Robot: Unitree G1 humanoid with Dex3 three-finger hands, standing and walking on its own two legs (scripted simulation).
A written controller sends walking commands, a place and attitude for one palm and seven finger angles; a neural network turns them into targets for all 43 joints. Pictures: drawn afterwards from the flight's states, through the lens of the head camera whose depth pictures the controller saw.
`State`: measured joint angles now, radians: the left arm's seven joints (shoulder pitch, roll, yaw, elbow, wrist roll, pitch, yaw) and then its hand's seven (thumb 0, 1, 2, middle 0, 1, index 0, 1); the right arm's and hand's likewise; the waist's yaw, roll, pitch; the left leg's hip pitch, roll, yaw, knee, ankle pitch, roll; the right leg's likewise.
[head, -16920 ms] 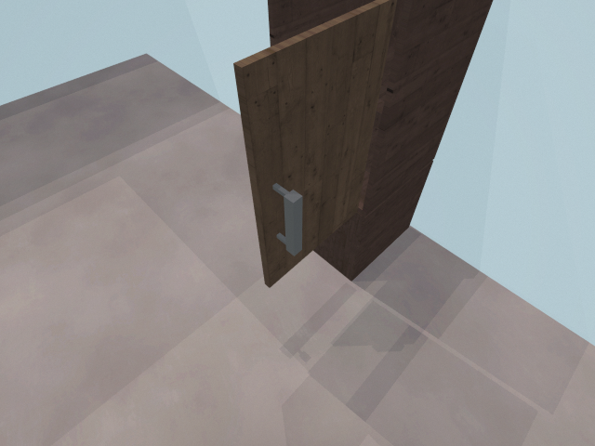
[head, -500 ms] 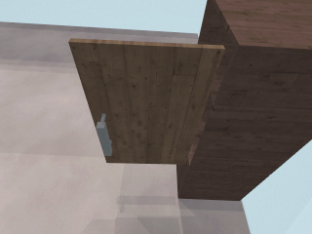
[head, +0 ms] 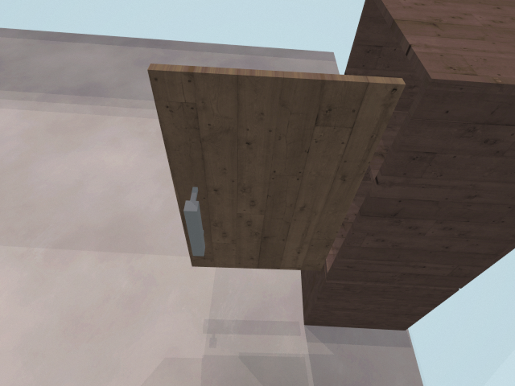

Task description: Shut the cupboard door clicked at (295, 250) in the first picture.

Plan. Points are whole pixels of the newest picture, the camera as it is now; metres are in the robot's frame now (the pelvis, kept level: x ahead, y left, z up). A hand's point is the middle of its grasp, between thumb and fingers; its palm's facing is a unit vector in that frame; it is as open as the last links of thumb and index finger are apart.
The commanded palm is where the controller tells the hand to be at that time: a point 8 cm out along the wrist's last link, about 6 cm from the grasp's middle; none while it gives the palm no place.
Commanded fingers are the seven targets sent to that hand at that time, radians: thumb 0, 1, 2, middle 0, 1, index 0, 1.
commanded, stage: come to a stop and stand still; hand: left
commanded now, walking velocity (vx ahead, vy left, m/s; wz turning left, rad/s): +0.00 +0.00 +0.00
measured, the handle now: (197, 222) +0.44 +0.16 -0.09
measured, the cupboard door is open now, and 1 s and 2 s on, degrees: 92 92 92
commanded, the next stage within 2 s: look again from close up in 0.16 s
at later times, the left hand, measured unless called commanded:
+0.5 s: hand out of the picture +0.00 +0.18 -0.18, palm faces +0.00 -0.98 -0.19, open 7.4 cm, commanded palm none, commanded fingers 0.00 0.90 0.90 -0.20 -0.30 -0.20 -0.30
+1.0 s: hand (145, 342) +0.19 +0.18 -0.04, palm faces +0.24 -0.96 -0.11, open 7.2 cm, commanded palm +0.11 +0.23 -0.07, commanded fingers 0.00 0.90 0.90 -0.37 -0.48 -0.37 -0.48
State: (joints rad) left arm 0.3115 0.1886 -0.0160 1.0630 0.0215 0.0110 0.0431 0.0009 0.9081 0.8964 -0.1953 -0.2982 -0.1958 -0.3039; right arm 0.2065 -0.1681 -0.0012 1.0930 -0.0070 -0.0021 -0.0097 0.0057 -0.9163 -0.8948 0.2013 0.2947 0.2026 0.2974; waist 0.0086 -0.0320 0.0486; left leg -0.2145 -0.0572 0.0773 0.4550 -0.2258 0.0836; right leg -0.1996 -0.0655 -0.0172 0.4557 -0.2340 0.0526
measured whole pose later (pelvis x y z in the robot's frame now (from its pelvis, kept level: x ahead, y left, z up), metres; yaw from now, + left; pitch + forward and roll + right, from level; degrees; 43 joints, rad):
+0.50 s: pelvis +0.01 +0.01 +0.00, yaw +0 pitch -2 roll +0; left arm 0.29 0.17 -0.01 1.09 0.02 0.00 0.05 0.00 0.91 0.90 -0.20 -0.30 -0.20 -0.30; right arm 0.23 -0.15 0.00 1.14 0.00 -0.01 -0.02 0.01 -0.92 -0.89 0.20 0.29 0.20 0.30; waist 0.00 -0.04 0.05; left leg -0.17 -0.08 0.08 0.40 -0.21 0.10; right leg -0.17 -0.09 -0.01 0.43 -0.23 0.07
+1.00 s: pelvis +0.00 -0.01 -0.02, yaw +4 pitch +2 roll +1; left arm 0.40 0.19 0.06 0.19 -0.14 -0.18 0.06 0.01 0.91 0.90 -0.23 -0.33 -0.23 -0.34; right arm 0.36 -0.22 0.00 0.82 0.01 -0.31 -0.02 0.02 -0.92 -0.89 0.20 0.29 0.20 0.30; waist -0.05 -0.03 -0.04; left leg -0.38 -0.10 0.04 0.64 -0.29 0.06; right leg -0.40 -0.04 -0.05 0.68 -0.33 -0.03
